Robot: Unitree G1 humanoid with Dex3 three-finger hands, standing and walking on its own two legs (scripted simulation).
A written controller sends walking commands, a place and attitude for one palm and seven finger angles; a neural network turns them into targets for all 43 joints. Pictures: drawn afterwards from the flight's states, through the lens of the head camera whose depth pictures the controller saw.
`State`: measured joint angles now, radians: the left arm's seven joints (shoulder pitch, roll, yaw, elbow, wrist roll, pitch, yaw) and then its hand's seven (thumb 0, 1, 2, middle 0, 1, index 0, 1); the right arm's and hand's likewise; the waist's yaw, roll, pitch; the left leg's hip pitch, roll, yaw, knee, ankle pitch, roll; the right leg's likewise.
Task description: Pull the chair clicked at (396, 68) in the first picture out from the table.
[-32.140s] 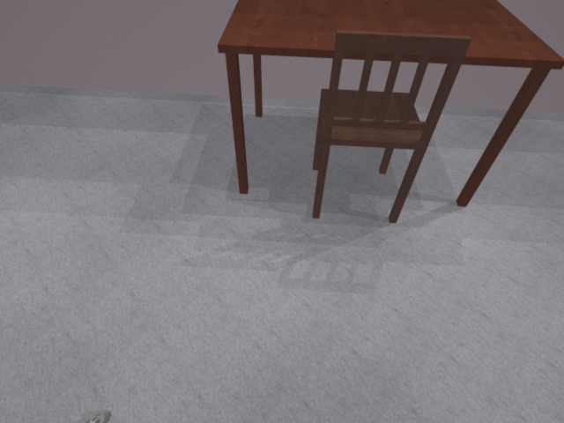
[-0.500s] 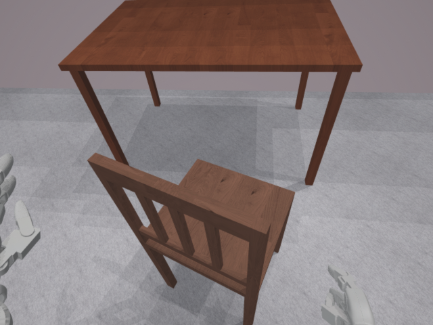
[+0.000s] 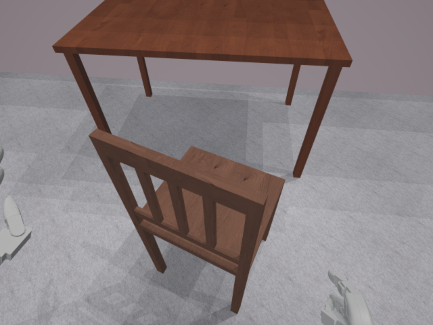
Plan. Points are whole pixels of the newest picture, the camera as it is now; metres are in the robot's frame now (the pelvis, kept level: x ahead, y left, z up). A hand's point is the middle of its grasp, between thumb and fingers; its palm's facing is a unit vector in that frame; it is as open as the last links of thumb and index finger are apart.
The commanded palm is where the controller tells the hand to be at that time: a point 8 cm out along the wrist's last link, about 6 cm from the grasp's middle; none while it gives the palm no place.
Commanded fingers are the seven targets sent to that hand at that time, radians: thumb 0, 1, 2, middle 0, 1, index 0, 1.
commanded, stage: step back with the hand held close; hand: left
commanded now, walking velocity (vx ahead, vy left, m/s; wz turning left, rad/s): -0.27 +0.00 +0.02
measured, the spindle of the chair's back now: (179, 208) +0.39 +0.13 -0.09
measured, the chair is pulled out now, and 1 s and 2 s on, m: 0.56 0.56 0.56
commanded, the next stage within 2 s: stop stepping back and stand still in 1.38 s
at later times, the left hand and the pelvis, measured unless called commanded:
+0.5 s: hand (18, 234) +0.19 +0.27 +0.17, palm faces +0.45 -0.72 -0.53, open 7.4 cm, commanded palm +0.12 +0.30 +0.18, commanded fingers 0.00 0.90 0.90 -0.20 -0.30 -0.20 -0.30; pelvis -0.02 +0.00 +0.00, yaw +0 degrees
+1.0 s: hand (19, 253) +0.16 +0.26 +0.17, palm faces +0.47 -0.76 -0.45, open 7.4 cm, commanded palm +0.10 +0.29 +0.18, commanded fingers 0.00 0.90 0.90 -0.20 -0.30 -0.20 -0.30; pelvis -0.04 -0.01 -0.01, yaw +2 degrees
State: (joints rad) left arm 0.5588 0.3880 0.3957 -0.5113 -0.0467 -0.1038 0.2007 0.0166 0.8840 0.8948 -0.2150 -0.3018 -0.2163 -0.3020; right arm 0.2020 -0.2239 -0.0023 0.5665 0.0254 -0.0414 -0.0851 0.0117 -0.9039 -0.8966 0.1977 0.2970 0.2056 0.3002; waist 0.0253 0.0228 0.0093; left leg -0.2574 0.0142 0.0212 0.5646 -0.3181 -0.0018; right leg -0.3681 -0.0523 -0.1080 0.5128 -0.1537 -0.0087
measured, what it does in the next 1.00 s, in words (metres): stands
